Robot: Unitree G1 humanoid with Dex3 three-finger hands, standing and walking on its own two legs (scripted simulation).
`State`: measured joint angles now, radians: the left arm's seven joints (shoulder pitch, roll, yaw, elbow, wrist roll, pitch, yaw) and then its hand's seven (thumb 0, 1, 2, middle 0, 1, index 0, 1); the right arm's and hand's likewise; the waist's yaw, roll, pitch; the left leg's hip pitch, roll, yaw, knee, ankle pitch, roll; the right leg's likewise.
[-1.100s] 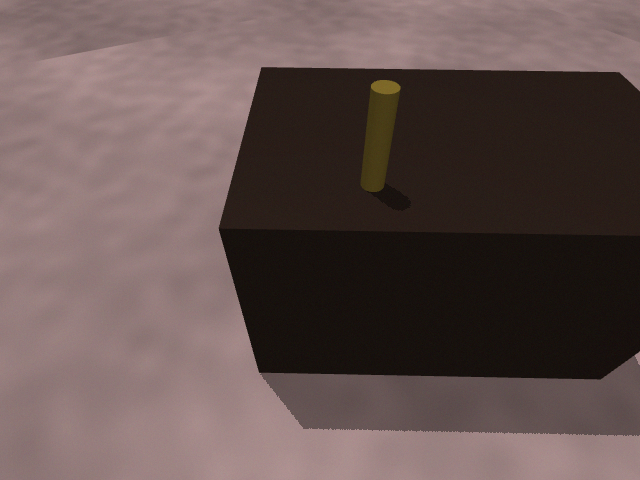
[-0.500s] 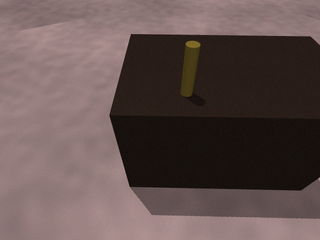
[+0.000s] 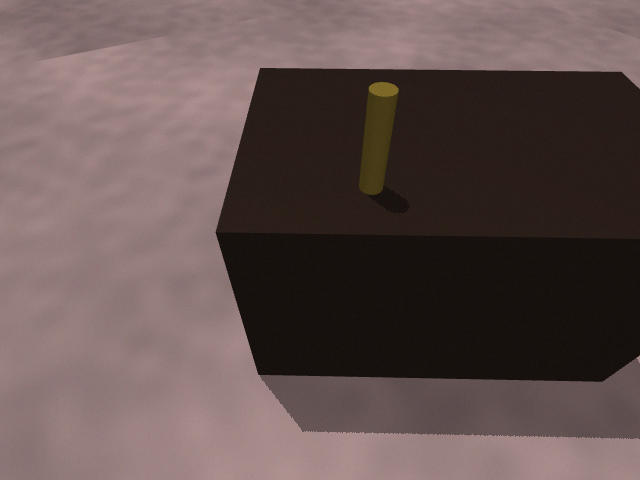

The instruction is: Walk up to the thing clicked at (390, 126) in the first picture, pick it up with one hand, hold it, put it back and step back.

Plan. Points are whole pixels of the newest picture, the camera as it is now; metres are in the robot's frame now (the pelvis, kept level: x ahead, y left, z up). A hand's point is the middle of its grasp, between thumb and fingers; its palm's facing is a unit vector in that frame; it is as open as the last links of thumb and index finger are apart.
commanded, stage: stand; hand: right
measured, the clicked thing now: (376, 143) +0.71 -0.09 +0.03
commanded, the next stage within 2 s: walk up in 0.02 s
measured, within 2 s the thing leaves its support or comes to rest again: neither
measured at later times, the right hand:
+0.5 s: hand out of the picture +0.15 -0.16 -0.15, palm faces -0.03 +0.93 -0.36, open 7.4 cm
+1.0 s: hand (401, 389) +0.30 -0.12 -0.17, palm faces -0.02 +0.93 -0.36, open 7.4 cm
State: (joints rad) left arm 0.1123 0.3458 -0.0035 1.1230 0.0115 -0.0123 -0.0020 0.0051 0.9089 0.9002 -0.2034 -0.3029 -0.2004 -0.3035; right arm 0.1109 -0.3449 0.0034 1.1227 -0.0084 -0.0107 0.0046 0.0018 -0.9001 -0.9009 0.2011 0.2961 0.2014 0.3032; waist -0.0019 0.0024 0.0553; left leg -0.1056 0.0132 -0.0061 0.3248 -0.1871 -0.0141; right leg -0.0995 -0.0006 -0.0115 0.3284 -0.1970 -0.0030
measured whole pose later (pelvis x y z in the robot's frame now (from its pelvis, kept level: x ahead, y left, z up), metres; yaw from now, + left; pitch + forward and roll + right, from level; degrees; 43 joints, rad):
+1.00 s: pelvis +0.21 +0.14 -0.03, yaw -1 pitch -2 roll +1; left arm 0.17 0.37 0.01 0.89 0.00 -0.01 0.00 0.01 0.91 0.90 -0.21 -0.30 -0.20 -0.30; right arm 0.19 -0.37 -0.03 0.90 -0.01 -0.02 0.00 0.00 -0.90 -0.90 0.20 0.30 0.20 0.30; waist 0.01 -0.01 0.11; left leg -0.27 0.01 0.02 0.67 -0.35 0.00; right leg -0.35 -0.03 0.02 0.70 -0.31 0.00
